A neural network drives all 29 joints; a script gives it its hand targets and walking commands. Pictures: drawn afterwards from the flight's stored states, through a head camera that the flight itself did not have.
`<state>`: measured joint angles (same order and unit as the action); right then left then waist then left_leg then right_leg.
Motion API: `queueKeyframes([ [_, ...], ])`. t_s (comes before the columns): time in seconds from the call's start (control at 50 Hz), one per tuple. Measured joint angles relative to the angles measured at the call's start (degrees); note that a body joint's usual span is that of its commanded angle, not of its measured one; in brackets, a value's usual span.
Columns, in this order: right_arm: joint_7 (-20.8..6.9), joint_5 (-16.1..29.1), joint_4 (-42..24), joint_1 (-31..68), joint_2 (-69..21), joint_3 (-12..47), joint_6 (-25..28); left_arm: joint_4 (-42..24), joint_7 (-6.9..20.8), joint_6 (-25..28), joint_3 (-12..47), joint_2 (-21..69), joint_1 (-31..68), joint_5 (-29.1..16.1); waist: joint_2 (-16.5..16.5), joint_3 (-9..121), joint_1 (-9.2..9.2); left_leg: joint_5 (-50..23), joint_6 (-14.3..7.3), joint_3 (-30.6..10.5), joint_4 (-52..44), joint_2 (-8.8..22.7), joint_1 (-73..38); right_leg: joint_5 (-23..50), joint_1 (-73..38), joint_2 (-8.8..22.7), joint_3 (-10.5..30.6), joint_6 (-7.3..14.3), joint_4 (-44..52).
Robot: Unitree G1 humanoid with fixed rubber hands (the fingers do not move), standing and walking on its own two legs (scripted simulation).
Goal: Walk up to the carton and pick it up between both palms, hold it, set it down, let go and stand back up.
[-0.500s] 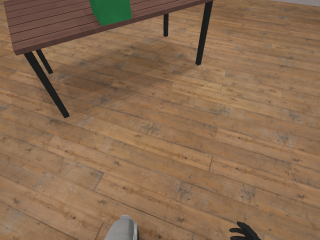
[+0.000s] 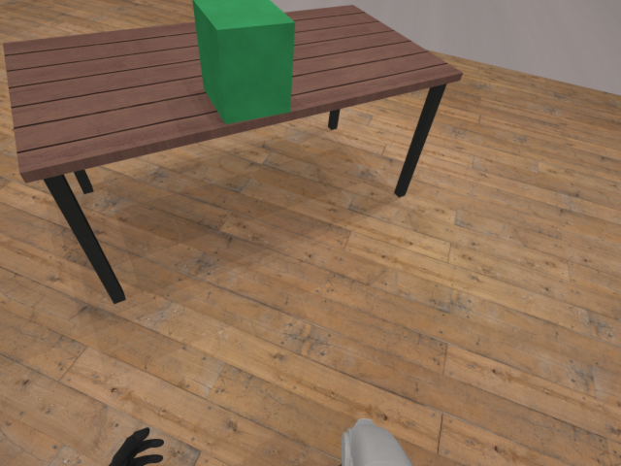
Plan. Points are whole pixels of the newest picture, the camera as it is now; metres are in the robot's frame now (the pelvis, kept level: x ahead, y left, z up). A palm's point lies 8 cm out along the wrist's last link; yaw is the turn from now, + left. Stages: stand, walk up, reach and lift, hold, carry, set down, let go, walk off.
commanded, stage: walk up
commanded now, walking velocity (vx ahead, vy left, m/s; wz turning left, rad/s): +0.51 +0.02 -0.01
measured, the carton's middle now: (244, 59) +1.14 +0.08 -0.01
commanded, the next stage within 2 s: none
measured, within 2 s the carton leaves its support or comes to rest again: neither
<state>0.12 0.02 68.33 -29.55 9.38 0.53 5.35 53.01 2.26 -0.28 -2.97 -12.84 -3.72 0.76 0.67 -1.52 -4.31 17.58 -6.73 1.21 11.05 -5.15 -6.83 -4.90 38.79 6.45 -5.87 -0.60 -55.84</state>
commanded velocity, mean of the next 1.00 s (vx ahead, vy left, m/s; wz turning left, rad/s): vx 0.43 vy -0.04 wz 0.02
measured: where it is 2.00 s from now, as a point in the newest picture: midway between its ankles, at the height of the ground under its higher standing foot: (257, 364)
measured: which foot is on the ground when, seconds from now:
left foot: down 0.00-0.24, up 0.26-0.64, down 0.66-1.00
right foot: up 0.00-0.20, down 0.22-0.70, up 0.72-1.00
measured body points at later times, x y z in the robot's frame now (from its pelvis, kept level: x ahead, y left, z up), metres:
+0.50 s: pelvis +0.35 +0.01 -0.01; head +0.35 +0.01 +0.44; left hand +0.29 +0.24 -0.17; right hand +0.48 -0.24 -0.14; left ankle +0.46 +0.17 -0.66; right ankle +0.27 -0.08 -0.74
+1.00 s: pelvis +0.66 +0.06 +0.01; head +0.69 +0.09 +0.46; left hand +0.79 +0.32 -0.14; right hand +0.56 -0.20 -0.11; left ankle +0.59 +0.18 -0.74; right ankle +0.77 -0.11 -0.66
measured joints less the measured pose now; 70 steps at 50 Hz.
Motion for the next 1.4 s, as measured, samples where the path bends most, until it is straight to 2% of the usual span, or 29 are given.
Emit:
queueKeyframes([
  [0.08,0.7,-0.2,0.0,-2.4,-2.1,0.7,0.2,1.7,-0.2,-0.4,1.1,1.4,0.6,-0.2,-0.6,-1.0,-1.27,2.3,0.4,-1.1,-3.6,0.8,-5.0,-0.5,0.5,-2.4,-2.1,0.9,4.9],
  [0.14,1.2,-0.4,0.4,-3.1,-2.9,0.9,-0.1,2.1,-0.5,0.1,1.7,2.6,1.6,-0.7,-1.5,-2.4,-0.85,6.6,1.0,-0.9,-2.0,2.0,-7.5,-1.8,-2.4,-5.4,-5.3,2.3,12.9],
  [0.18,1.5,-0.6,1.0,-3.5,-2.8,0.9,0.0,2.3,-0.9,0.8,1.8,3.2,1.9,-0.8,-2.4,-3.3,-0.11,12.1,1.9,0.0,4.4,3.3,-7.8,-4.3,-6.3,-8.4,-8.0,3.5,17.5],
  [0.2,1.7,-0.6,1.4,-3.9,-2.6,0.9,0.2,2.4,-1.1,1.3,1.7,3.4,1.6,-0.8,-2.7,-3.2,0.36,15.3,2.8,0.5,9.8,3.8,-7.2,-5.0,-8.9,-9.7,-9.5,4.3,19.1],
  [0.22,1.8,-0.5,2.0,-4.0,-2.1,0.8,0.1,2.8,-1.4,1.9,1.4,3.9,1.1,-0.7,-3.6,-3.1,1.2,17.9,4.2,1.2,17.3,5.0,-5.6,-4.9,-10.6,-11.2,-10.4,6.8,19.2],
  [0.24,1.9,-0.2,2.5,-3.4,-1.7,0.6,-0.2,2.9,-1.6,2.4,1.1,4.4,0.6,-0.5,-5.0,-3.2,2.1,13.6,6.4,1.4,28.5,6.8,-2.1,-7.0,-11.0,-12.6,-11.1,8.4,16.8],
  [0.26,2.0,0.4,2.6,-2.6,-1.9,0.6,-0.6,2.5,-1.7,2.9,0.7,4.2,-0.3,-0.1,-4.6,-2.8,2.99,11.7,8.4,0.1,42.3,6.6,3.5,-10.1,-10.8,-12.4,-11.1,9.1,13.8],
  [0.28,1.9,0.8,2.3,-1.5,-2.3,0.5,-1.2,2.3,-1.9,3.2,0.3,3.7,-1.6,-0.1,-3.1,-2.3,4.06,11.1,9.4,-1.0,55.6,5.6,9.6,-13.1,-11.1,-11.8,-10.6,9.7,11.5],
  [0.3,1.6,0.8,2.0,0.2,-2.5,0.2,-1.8,2.8,-2.3,3.4,-0.1,2.9,-3.1,-0.3,-1.5,-1.8,5.07,9.9,9.3,-1.6,66.3,4.8,15.1,-15.5,-12.4,-11.3,-9.7,9.9,10.5],
  [0.32,1.2,0.6,1.5,2.4,-2.4,-0.3,-2.3,3.8,-2.7,3.6,-0.4,2.1,-4.9,-0.6,0.0,-1.5,5.9,8.0,8.6,-2.0,73.4,4.7,20.0,-16.7,-14.8,-10.9,-8.8,9.0,11.1],
  [0.36,0.6,0.4,-0.8,7.8,-1.2,-1.2,-2.3,6.1,-3.2,4.4,-0.3,0.9,-8.8,-0.3,1.4,-1.7,6.56,3.8,7.0,-3.3,78.3,6.0,29.0,-17.3,-20.8,-10.1,-7.5,6.8,14.4],
  [0.44,0.2,-0.4,-9.2,18.1,2.0,-2.8,-2.3,9.9,-2.7,5.2,0.3,1.5,-16.5,0.2,0.4,-3.0,6.13,0.7,5.3,-5.1,69.3,9.6,42.0,-18.2,-31.9,-8.0,-5.8,4.4,22.0],
  [0.54,-1.1,-0.4,-15.7,26.3,2.0,-2.2,-2.5,11.0,-1.8,5.8,1.1,2.6,-20.9,0.5,-1.4,-3.1,6.32,-13.2,6.4,-1.5,41.2,13.1,44.5,-18.8,-40.2,-4.9,-5.1,1.0,30.9],
  [0.58,-1.8,-0.6,-16.3,28.6,1.6,-1.6,-2.3,10.4,-1.7,6.1,1.2,3.0,-20.9,0.1,-1.8,-3.7,7.59,-16.8,7.0,0.5,31.0,13.1,42.3,-19.3,-42.2,-4.2,-4.9,-0.2,33.6],
  [0.64,-2.5,-1.0,-16.3,30.5,0.8,-0.4,-2.2,10.4,-2.2,6.2,1.3,2.9,-21.3,-0.5,-1.6,-3.6,9.27,-15.0,7.0,3.9,21.5,11.1,37.4,-21.1,-44.9,-2.8,-4.7,-2.3,36.4],
  [0.66,-2.4,-1.2,-16.2,30.9,0.3,-0.2,-2.0,10.8,-2.4,5.7,1.1,2.5,-21.2,-0.7,-0.7,-3.8,9.13,-14.0,6.6,5.0,19.8,9.8,35.8,-22.5,-45.0,-1.7,-4.7,-2.5,35.1],
  [0.7,-1.9,-2.2,-15.9,31.3,-1.2,-0.1,-0.8,11.4,-2.9,4.5,0.7,1.3,-19.5,-1.0,2.6,-6.1,8.69,-10.2,5.5,6.6,21.9,7.3,34.5,-22.3,-41.4,2.0,-3.4,-0.8,23.4],
  [0.74,-1.4,-2.5,-15.8,30.0,-0.6,-0.5,-0.3,10.9,-3.2,3.8,0.7,1.8,-18.9,-1.6,-0.2,-6.8,7.76,-5.8,4.9,5.9,24.8,9.7,32.9,-24.5,-33.5,-0.9,0.4,-0.1,3.3],
  [0.76,-1.0,-2.3,-15.3,28.3,-0.2,-1.0,-0.2,11.0,-3.1,3.5,0.6,1.8,-18.6,-1.5,-1.9,-6.5,6.89,-4.6,5.6,5.3,24.3,11.1,30.9,-24.8,-30.2,-2.5,1.0,0.1,-4.4],
  [0.8,-0.3,-2.3,-13.5,23.6,0.8,-1.6,-0.1,11.0,-2.7,3.1,-0.2,0.9,-17.5,-1.0,-3.7,-4.6,4.72,-3.9,6.0,4.4,20.5,12.7,25.8,-23.7,-24.6,-4.2,1.2,0.4,-12.2],
  [0.88,0.6,-2.0,-9.2,13.9,3.1,-2.3,-0.1,7.2,-2.2,2.2,-1.7,-2.2,-11.2,-0.5,-3.3,-3.2,1.59,-3.9,7.1,3.6,13.9,13.3,17.8,-19.1,-13.7,-3.3,2.4,0.0,-11.4],
  [0.96,0.5,-1.2,-4.9,6.1,3.3,-2.2,-0.6,2.7,-1.6,1.0,-2.3,-3.6,-3.9,-0.8,-0.3,-3.2,1.37,-2.0,7.8,4.0,10.7,12.1,12.1,-11.8,-5.0,-1.4,2.4,-1.3,-4.0],
  [1.04,0.3,-1.1,-3.0,2.0,3.0,-2.1,-1.0,0.9,-0.2,0.3,-1.0,-1.3,-0.7,-0.6,0.7,-2.3,0.78,0.7,9.0,4.6,9.7,10.9,8.6,-0.5,-3.9,-0.6,-0.9,-1.6,9.6],
  [1.12,0.7,-0.6,-2.7,2.0,2.4,-1.9,-1.1,1.4,0.1,2.0,0.9,1.6,-0.6,-0.1,-0.2,-2.4,0.56,6.1,10.6,4.7,14.1,10.2,7.3,7.8,-10.2,-2.0,-2.3,0.0,22.6],
  [1.16,0.9,-0.2,-2.5,4.2,3.0,-1.7,-1.7,2.3,-0.6,3.8,1.5,3.7,-1.6,0.3,-2.8,-3.2,2.07,10.2,10.0,3.8,22.2,11.3,9.6,-1.2,-12.8,-4.0,-2.5,3.5,24.1],
  [1.18,1.0,0.0,-3.0,6.2,3.3,-1.7,-2.3,2.7,-1.0,4.3,1.9,4.5,-2.1,0.4,-4.0,-4.2,2.49,13.2,9.3,1.9,27.6,10.9,11.7,-2.6,-12.6,-4.9,-2.3,4.3,23.0],
  [1.24,1.3,0.2,-5.2,10.8,2.5,-1.4,-4.2,4.2,-1.8,3.1,2.9,5.1,-3.9,-0.5,-3.5,-5.6,2.15,19.0,8.1,-0.3,40.9,7.8,18.1,-3.4,-14.2,-3.7,-2.3,4.7,22.2],
  [1.3,0.9,-0.6,-6.6,14.3,1.7,-1.7,-6.5,3.8,-3.4,1.4,2.6,5.0,-5.9,-0.7,-2.3,-4.7,3.59,16.4,7.8,-0.6,45.3,6.6,22.4,-2.2,-16.9,-3.4,-2.3,4.8,25.9],
  [1.4,1.5,-1.0,-9.3,19.5,3.3,-3.2,-9.0,1.9,-4.0,0.7,2.3,3.7,-6.1,-0.2,-1.9,-5.2,4.78,13.0,9.6,-2.6,54.4,5.0,30.2,0.2,-17.8,-2.3,-3.0,5.0,28.6],
])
